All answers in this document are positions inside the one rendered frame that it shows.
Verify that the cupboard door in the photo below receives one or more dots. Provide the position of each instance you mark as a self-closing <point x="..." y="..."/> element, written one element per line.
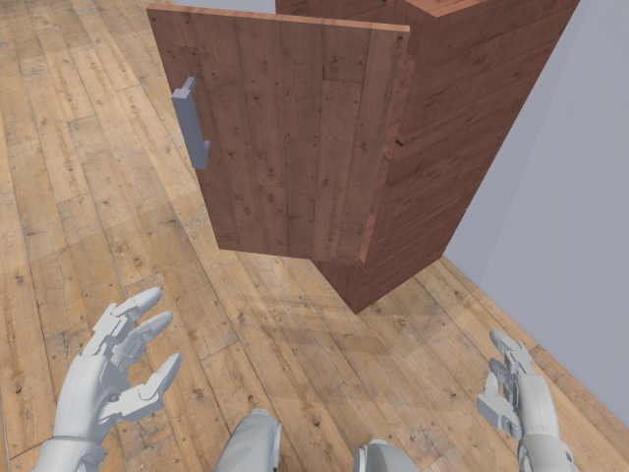
<point x="297" y="111"/>

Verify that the right robot forearm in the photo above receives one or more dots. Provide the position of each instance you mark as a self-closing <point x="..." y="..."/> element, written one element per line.
<point x="543" y="453"/>

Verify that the handle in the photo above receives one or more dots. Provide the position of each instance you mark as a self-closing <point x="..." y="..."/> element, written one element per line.
<point x="189" y="123"/>

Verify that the robot right hand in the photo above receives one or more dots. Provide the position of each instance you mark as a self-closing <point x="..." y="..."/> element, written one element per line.
<point x="527" y="393"/>

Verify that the robot left hand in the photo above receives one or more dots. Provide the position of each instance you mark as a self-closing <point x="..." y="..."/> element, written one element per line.
<point x="83" y="408"/>

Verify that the left robot forearm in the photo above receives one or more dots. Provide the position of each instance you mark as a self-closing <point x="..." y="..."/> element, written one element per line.
<point x="69" y="454"/>

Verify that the right robot thigh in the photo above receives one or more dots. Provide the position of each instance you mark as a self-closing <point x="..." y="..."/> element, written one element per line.
<point x="379" y="457"/>

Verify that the left robot thigh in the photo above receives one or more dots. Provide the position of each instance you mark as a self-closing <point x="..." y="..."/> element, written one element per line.
<point x="254" y="446"/>

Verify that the robot thigh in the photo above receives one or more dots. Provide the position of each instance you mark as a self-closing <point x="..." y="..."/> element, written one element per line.
<point x="379" y="457"/>
<point x="254" y="446"/>

